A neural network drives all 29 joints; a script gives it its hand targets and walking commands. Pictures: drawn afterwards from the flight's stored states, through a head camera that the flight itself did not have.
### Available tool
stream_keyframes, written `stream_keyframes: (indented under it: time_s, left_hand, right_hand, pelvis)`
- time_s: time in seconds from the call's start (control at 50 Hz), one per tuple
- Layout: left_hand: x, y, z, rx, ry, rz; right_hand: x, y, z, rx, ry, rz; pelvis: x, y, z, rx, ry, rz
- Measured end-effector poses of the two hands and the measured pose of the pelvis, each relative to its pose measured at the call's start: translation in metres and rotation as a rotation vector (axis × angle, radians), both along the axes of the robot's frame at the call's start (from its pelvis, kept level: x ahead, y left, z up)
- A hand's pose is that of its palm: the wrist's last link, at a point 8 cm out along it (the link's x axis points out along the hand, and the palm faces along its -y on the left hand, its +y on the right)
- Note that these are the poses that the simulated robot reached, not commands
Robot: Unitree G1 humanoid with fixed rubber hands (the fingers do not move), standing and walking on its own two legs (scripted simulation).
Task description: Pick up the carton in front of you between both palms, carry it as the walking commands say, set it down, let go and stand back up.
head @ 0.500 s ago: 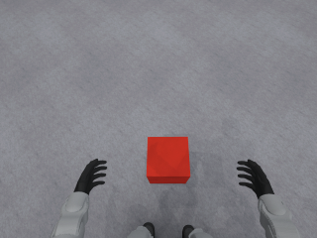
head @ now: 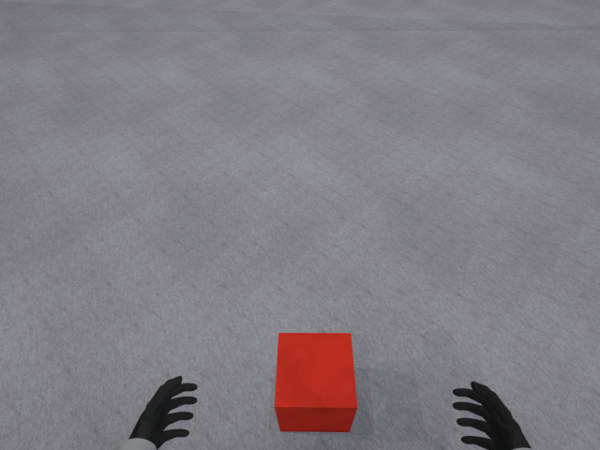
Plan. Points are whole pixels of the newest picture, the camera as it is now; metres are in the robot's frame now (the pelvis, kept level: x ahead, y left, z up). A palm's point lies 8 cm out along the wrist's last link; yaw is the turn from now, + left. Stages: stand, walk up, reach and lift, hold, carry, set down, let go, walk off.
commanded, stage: let go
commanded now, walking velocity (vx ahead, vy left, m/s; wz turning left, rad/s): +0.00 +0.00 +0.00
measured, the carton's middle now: (314, 383) +0.43 +0.01 -0.65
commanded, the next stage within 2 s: stand in 0.14 s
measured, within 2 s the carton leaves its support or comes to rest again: neither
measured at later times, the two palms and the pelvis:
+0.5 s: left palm out of the picture +0.14 +0.26 -0.11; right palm out of the picture +0.12 -0.26 -0.11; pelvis +0.04 +0.00 -0.01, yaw -2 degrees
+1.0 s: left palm out of the picture +0.09 +0.25 -0.13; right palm out of the picture +0.05 -0.26 -0.13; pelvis +0.05 +0.00 -0.01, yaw -4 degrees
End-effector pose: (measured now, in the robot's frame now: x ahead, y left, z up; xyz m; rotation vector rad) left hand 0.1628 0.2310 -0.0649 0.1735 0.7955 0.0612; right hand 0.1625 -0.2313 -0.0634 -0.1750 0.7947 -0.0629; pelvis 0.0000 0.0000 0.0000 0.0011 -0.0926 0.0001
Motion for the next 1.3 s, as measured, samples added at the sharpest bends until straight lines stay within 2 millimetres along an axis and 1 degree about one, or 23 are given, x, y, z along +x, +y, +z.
stream_keyframes:
  time_s: [0.12,0.16,0.26,0.32,0.38,0.54,0.68,0.82,0.98,1.16,1.3]
  left_hand:
    - [0.0,0.001,-0.001,0.002,0.007,0.001]
    - [0.0,0.004,-0.001,0.028,0.005,0.004]
    - [-0.013,0.02,-0.018,0.106,0.035,0.011]
    - [-0.02,0.024,-0.028,0.113,0.078,0.011]
    - [-0.021,0.025,-0.035,0.114,0.11,0.01]
    - [-0.018,0.023,-0.049,0.111,0.172,0.013]
    - [-0.026,0.023,-0.057,0.113,0.235,0.024]
    - [-0.043,0.024,-0.063,0.123,0.307,0.035]
    - [-0.068,0.024,-0.068,0.127,0.395,0.043]
    - [-0.1,0.018,-0.074,0.114,0.493,0.047]
    - [-0.122,0.012,-0.077,0.098,0.554,0.051]
  right_hand:
    - [-0.001,0.002,-0.001,0.0,0.006,-0.004]
    - [-0.003,0.0,-0.004,-0.021,0.0,-0.007]
    - [-0.019,-0.019,-0.02,-0.108,0.037,-0.047]
    - [-0.029,-0.027,-0.028,-0.117,0.075,-0.071]
    - [-0.035,-0.031,-0.033,-0.122,0.105,-0.088]
    - [-0.043,-0.032,-0.046,-0.12,0.172,-0.122]
    - [-0.056,-0.03,-0.056,-0.111,0.241,-0.143]
    - [-0.077,-0.031,-0.064,-0.109,0.319,-0.163]
    - [-0.107,-0.028,-0.071,-0.099,0.415,-0.183]
    - [-0.143,-0.018,-0.076,-0.076,0.52,-0.197]
    - [-0.167,-0.008,-0.079,-0.055,0.582,-0.203]
  pelvis:
    - [0.001,0.001,0.0,-0.001,-0.008,-0.002]
    - [0.002,0.002,0.0,-0.002,0.008,-0.003]
    - [0.014,0.003,-0.003,-0.002,0.092,-0.019]
    - [0.022,0.003,-0.004,-0.001,0.122,-0.027]
    - [0.03,0.003,-0.006,-0.001,0.141,-0.033]
    - [0.047,0.002,-0.01,0.0,0.161,-0.044]
    - [0.053,0.002,-0.012,0.002,0.159,-0.052]
    - [0.053,0.001,-0.012,0.004,0.148,-0.058]
    - [0.048,0.001,-0.01,0.006,0.129,-0.064]
    - [0.042,0.001,-0.007,0.005,0.104,-0.069]
    - [0.035,0.002,-0.005,0.004,0.089,-0.071]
